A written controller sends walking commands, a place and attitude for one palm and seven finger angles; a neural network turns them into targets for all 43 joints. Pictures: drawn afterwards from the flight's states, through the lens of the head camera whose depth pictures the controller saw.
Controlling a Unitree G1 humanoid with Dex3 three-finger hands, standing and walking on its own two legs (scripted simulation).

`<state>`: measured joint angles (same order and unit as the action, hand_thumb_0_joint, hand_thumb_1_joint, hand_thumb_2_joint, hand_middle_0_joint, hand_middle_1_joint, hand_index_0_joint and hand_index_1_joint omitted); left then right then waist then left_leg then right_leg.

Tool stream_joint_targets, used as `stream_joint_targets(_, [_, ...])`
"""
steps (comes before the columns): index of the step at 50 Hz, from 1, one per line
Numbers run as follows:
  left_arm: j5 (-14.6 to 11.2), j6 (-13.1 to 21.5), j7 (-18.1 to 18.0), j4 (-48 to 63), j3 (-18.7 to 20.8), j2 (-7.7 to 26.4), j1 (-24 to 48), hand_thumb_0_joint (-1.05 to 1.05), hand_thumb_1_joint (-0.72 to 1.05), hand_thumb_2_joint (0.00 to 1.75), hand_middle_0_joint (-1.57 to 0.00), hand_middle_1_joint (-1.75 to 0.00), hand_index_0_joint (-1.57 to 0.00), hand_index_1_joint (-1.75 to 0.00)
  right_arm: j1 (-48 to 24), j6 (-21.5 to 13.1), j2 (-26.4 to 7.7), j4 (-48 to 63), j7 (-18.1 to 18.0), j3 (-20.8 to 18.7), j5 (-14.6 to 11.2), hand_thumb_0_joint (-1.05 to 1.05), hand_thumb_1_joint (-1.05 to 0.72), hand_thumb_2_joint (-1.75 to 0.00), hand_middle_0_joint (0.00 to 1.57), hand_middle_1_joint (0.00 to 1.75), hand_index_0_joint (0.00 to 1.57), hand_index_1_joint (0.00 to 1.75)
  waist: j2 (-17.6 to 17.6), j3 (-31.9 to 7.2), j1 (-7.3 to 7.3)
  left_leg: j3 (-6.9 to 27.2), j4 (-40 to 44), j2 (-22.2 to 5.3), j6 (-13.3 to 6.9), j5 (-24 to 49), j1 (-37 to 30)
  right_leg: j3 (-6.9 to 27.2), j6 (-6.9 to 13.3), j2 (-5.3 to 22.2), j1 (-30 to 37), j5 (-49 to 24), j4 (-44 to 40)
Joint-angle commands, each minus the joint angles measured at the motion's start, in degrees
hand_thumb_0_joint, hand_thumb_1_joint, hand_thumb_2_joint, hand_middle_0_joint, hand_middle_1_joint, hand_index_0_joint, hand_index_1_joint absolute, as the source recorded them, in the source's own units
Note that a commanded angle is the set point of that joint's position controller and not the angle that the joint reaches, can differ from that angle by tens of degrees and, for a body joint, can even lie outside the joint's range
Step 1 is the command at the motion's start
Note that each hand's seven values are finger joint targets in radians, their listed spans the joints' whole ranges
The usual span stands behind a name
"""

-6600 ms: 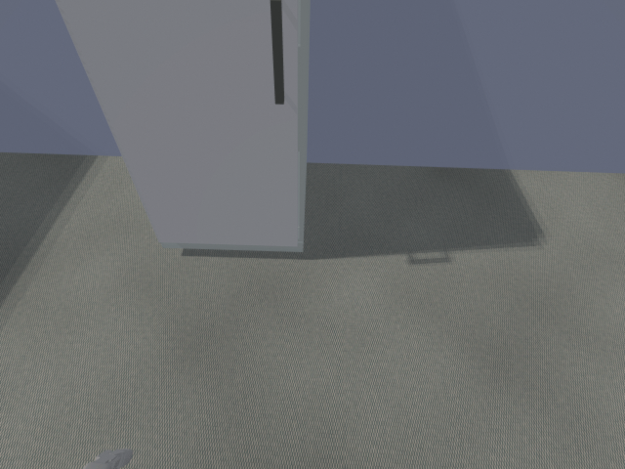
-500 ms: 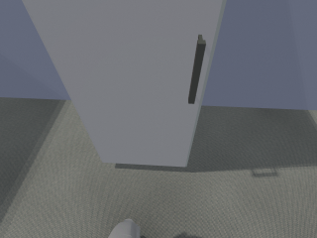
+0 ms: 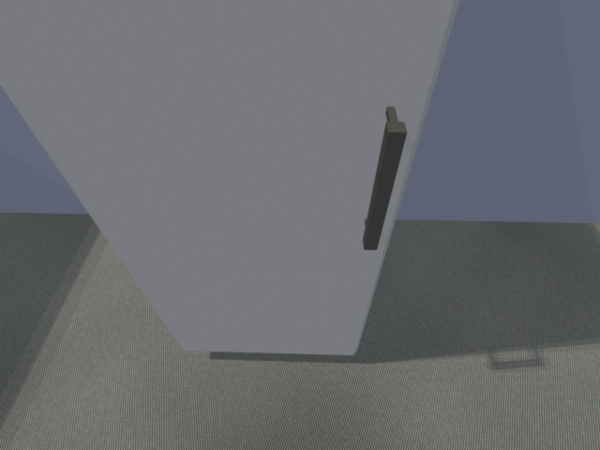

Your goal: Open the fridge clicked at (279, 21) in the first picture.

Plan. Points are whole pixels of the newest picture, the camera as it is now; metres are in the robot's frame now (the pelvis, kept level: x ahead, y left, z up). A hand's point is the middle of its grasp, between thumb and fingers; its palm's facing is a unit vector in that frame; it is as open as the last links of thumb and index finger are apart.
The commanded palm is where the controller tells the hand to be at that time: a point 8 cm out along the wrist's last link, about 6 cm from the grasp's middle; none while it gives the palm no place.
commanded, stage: come to a stop and stand still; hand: right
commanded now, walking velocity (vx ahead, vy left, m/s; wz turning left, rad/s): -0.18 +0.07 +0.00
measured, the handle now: (379, 186) +0.46 -0.09 +0.10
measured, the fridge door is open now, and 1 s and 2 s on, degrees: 0 0 0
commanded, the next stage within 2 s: look again from close up in 1.46 s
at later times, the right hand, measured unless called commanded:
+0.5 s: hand out of the picture -0.04 -0.14 -0.16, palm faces +0.04 +0.97 -0.22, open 7.4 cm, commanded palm none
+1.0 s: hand out of the picture -0.12 -0.13 -0.16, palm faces +0.06 +0.98 -0.18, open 7.4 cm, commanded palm none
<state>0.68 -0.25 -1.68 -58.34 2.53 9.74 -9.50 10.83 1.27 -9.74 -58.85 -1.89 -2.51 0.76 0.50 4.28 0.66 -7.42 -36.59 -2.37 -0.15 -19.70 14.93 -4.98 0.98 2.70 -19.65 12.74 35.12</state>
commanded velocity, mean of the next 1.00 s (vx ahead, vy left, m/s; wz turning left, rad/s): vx -0.02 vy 0.01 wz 0.00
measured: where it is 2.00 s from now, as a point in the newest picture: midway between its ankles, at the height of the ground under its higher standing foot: outside the picture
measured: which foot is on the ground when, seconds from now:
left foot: up 0.00-0.28, down 0.30-1.00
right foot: down 0.00-0.30, up 0.32-0.54, down 0.56-1.00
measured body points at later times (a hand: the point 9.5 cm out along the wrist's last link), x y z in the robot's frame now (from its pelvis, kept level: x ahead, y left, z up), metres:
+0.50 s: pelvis -0.06 +0.04 +0.01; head -0.04 +0.06 +0.46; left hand -0.01 +0.28 -0.15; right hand -0.04 -0.19 -0.14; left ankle -0.05 +0.15 -0.73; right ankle -0.06 -0.09 -0.70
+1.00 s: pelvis -0.09 +0.03 +0.02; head -0.09 +0.04 +0.47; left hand -0.11 +0.24 -0.15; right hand -0.12 -0.18 -0.14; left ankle -0.05 +0.15 -0.73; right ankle -0.08 -0.09 -0.73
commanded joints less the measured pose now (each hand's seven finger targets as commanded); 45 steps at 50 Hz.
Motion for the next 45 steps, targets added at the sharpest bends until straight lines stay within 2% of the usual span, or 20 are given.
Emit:
stream_joint_targets(1, [0.8,0.2,-1.0,2.6,1.6,9.5,-4.6,0.0,0.9,0.9,-0.2,-0.3,-0.2,-0.3,4.2,0.5,-5.6,3.9,-0.7,-1.5,-0.3,0.0,-0.9,-0.9,0.2,0.3,0.2,0.3,-13.4,-6.5,-0.86,7.6,-22.3,0.5,1.0,-16.1,6.4,18.1,12.2,19.2,8.0,-42.9,-14.5])
stream_joint_targets(4, [0.9,-0.4,-0.9,4.1,2.3,10.3,-2.1,0.0,0.9,0.9,-0.2,-0.3,-0.2,-0.3,4.3,0.4,-5.0,4.1,-0.4,-1.8,-0.1,0.0,-0.9,-0.9,0.2,0.3,0.2,0.3,-7.8,-10.1,-1.09,8.0,-25.4,1.2,1.7,-12.9,11.2,12.8,11.3,16.6,15.1,-42.8,-10.9])
stream_joint_targets(7, [0.8,-0.6,-0.7,4.4,2.8,10.5,-1.8,0.0,0.9,0.9,-0.2,-0.3,-0.2,-0.3,3.9,0.7,-4.6,5.0,0.0,-1.7,-0.1,0.0,-0.9,-0.9,0.2,0.3,0.2,0.3,-9.0,-11.4,-1.72,7.0,-19.4,0.9,2.2,-12.4,9.4,12.2,10.7,15.7,16.0,-38.8,-11.2])
stream_joint_targets(10, [0.8,-0.9,-0.3,4.7,3.2,10.2,-0.4,0.0,0.9,0.9,-0.2,-0.3,-0.2,-0.3,6.3,0.4,-4.0,4.8,0.1,-1.3,0.1,0.0,-0.9,-0.9,0.2,0.3,0.2,0.3,-10.5,-10.9,-1.13,5.0,-7.4,0.6,1.5,-9.8,4.2,11.7,9.6,14.9,13.1,-29.9,-11.7])
stream_joint_targets(12, [0.4,-1.3,0.3,4.9,3.2,10.0,0.5,0.0,0.9,0.9,-0.2,-0.3,-0.2,-0.3,10.3,0.1,-4.1,3.3,0.1,-1.3,0.1,0.0,-0.9,-0.9,0.2,0.3,0.2,0.3,-9.0,-11.1,0.42,3.2,4.9,1.0,1.4,1.1,-4.4,9.9,6.7,12.0,7.1,-16.4,-10.9])
stream_joint_targets(13, [0.0,-1.5,0.5,5.3,3.1,8.3,0.9,0.0,0.9,0.9,-0.2,-0.3,-0.2,-0.3,12.4,-0.1,-5.3,2.6,0.0,-1.4,0.5,0.0,-0.9,-0.9,0.2,0.3,0.2,0.3,-4.3,-9.8,1.3,4.8,13.5,-0.7,1.1,5.8,-7.9,8.1,3.9,8.7,2.5,-5.4,-8.2])
stream_joint_targets(14, [-0.4,-1.8,0.9,6.1,2.6,4.6,0.4,0.0,0.9,0.9,-0.2,-0.3,-0.2,-0.3,10.6,-0.6,-9.1,3.3,-0.2,-1.6,1.2,0.0,-0.9,-0.9,0.2,0.3,0.2,0.3,7.9,-5.2,0.15,18.4,21.2,-10.4,-2.7,2.4,-5.9,4.2,-0.5,2.3,-5.0,7.8,-1.1])
stream_joint_targets(15, [-0.3,-2.2,1.4,7.5,2.0,2.8,2.5,0.0,0.9,0.9,-0.2,-0.3,-0.2,-0.3,6.1,-0.7,-12.4,5.2,0.0,-1.8,1.3,0.0,-0.9,-0.9,0.2,0.3,0.2,0.3,13.6,-1.0,0.06,24.8,25.4,-18.8,-7.7,1.9,4.0,2.9,-2.4,-1.1,-5.1,15.4,6.1])
stream_joint_targets(16, [0.0,-3.0,1.3,7.3,2.3,4.4,4.3,0.0,0.9,0.9,-0.2,-0.3,-0.2,-0.3,3.9,-0.9,-12.0,6.1,-0.1,-1.9,1.1,0.0,-0.9,-0.9,0.2,0.3,0.2,0.3,12.6,-0.7,1.03,25.1,26.5,-18.8,-9.9,-1.8,10.7,6.0,-1.7,-0.6,-2.2,16.6,13.8])
stream_joint_targets(17, [0.1,-3.3,1.3,6.4,2.4,4.0,4.0,0.0,0.9,0.9,-0.2,-0.3,-0.2,-0.3,1.8,-0.9,-11.1,5.8,-0.1,-1.8,1.2,0.0,-0.9,-0.9,0.2,0.3,0.2,0.3,12.6,1.4,-0.02,23.7,25.7,-16.5,-10.0,-1.4,12.7,7.1,-1.2,-0.9,-2.3,14.9,18.4])
stream_joint_targets(19, [0.2,-2.7,1.3,3.7,2.3,4.1,-0.7,0.0,0.9,0.9,-0.2,-0.3,-0.2,-0.3,-0.8,-1.0,-8.7,5.8,0.0,-1.2,1.1,0.0,-0.9,-0.9,0.2,0.3,0.2,0.3,9.9,1.2,-2.25,16.3,22.1,-11.8,-8.5,6.4,9.2,5.7,-1.3,-1.0,-2.9,11.0,21.8])
stream_joint_targets(20, [0.0,-2.3,1.3,2.9,2.0,3.6,-2.3,0.0,0.9,0.9,-0.2,-0.3,-0.2,-0.3,-0.5,-1.3,-8.4,5.5,-0.1,-1.2,1.1,0.0,-0.9,-0.9,0.2,0.3,0.2,0.3,8.8,-0.6,-2.44,14.3,20.0,-11.3,-8.4,13.3,5.3,4.9,-1.7,-0.8,-3.2,11.0,19.4])
stream_joint_targets(22, [-0.2,-1.5,1.0,2.6,1.3,2.8,-1.7,0.0,0.9,0.9,-0.2,-0.3,-0.2,-0.3,3.2,-1.6,-8.6,4.2,-0.2,-1.2,1.0,0.0,-0.9,-0.9,0.2,0.3,0.2,0.3,8.3,-3.0,-0.31,13.8,17.1,-11.4,-9.1,22.4,-1.1,3.5,-2.2,-0.9,-2.2,12.6,11.9])
stream_joint_targets(24, [-0.3,-1.0,0.6,1.8,0.7,2.2,-2.5,0.0,0.9,0.9,-0.2,-0.3,-0.2,-0.3,5.6,-1.6,-9.0,2.4,-0.2,-1.1,0.7,0.0,-0.9,-0.9,0.2,0.3,0.2,0.3,7.9,-4.9,0.27,14.4,15.1,-11.1,-8.8,23.5,-3.9,2.7,-2.6,-1.0,1.9,9.7,0.9])
stream_joint_targets(26, [-0.2,0.0,0.2,-0.6,0.0,2.1,-6.1,0.0,0.9,0.9,-0.2,-0.3,-0.2,-0.3,5.0,-1.7,-8.1,1.2,-0.2,-0.8,0.0,0.0,-0.9,-0.9,0.2,0.3,0.2,0.3,5.8,-6.6,-0.88,13.2,12.4,-9.4,-5.6,21.9,-3.4,3.6,-2.3,-0.4,9.6,-0.5,-11.9])
stream_joint_targets(28, [0.1,1.1,-0.2,-1.6,-0.2,5.3,-6.1,0.0,0.9,0.9,-0.2,-0.3,-0.2,-0.3,6.3,-1.6,-5.3,0.6,0.0,-0.2,-0.5,0.0,-0.9,-0.9,0.2,0.3,0.2,0.3,-3.4,-7.2,0.85,9.5,11.5,-4.1,-1.2,15.7,-1.8,10.3,0.4,6.8,12.3,-14.1,-14.1])
stream_joint_targets(30, [0.0,1.3,-0.3,-2.6,-0.4,5.8,-3.7,0.0,0.9,0.9,-0.2,-0.3,-0.2,-0.3,4.9,-1.0,-4.8,-0.9,0.0,0.3,-0.3,0.0,-0.9,-0.9,0.2,0.3,0.2,0.3,-8.5,-4.8,1.32,7.2,12.0,-2.7,0.5,9.7,-5.6,12.0,1.5,7.6,6.3,-8.2,-17.2])
stream_joint_targets(34, [0.0,0.9,-0.2,-3.7,-0.7,4.6,-4.9,0.0,0.9,0.9,-0.2,-0.3,-0.2,-0.3,5.7,-0.9,-5.0,-3.4,0.3,0.7,-0.1,0.0,-0.9,-0.9,0.2,0.3,0.2,0.3,-5.8,-0.6,1.27,7.9,15.2,-3.0,0.3,7.4,-7.1,10.6,0.3,5.0,1.5,7.7,-21.4])
stream_joint_targets(36, [0.1,0.7,-0.1,-4.0,-0.6,4.3,-6.2,0.0,0.9,0.9,-0.2,-0.3,-0.2,-0.3,6.1,-1.0,-4.7,-3.8,0.4,0.8,0.0,0.0,-0.9,-0.9,0.2,0.3,0.2,0.3,-2.9,0.7,0.97,8.5,17.0,-3.3,0.3,4.6,-5.5,10.0,0.1,4.2,1.5,10.5,-21.5])
stream_joint_targets(45, [0.2,0.6,0.0,-5.0,-0.8,2.9,-10.8,0.0,0.9,0.9,-0.2,-0.3,-0.2,-0.3,8.2,-1.5,-4.0,-4.5,0.2,0.8,0.1,0.0,-0.9,-0.9,0.2,0.3,0.2,0.3,0.8,0.5,-0.15,10.4,20.0,-3.9,0.0,-1.5,-0.5,8.1,0.2,2.6,4.2,8.9,-18.9])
